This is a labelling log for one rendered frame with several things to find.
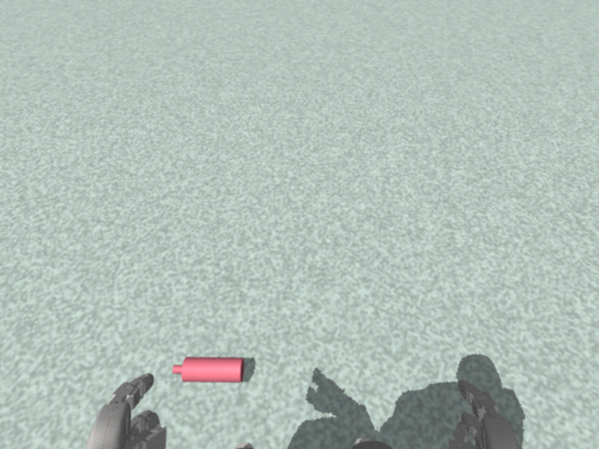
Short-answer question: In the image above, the right robot hand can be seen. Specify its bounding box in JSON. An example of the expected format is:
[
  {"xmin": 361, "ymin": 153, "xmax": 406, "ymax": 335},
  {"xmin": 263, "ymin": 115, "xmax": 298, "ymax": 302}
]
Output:
[{"xmin": 448, "ymin": 380, "xmax": 519, "ymax": 449}]

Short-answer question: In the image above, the bottle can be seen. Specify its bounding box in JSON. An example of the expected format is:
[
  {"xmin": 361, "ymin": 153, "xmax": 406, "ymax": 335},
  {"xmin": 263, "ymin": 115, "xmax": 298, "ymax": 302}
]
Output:
[{"xmin": 172, "ymin": 357, "xmax": 244, "ymax": 383}]

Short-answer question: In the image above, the left robot hand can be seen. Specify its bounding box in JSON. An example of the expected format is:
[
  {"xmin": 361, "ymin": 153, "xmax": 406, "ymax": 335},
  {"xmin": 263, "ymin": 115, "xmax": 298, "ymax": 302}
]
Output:
[{"xmin": 85, "ymin": 373, "xmax": 167, "ymax": 449}]

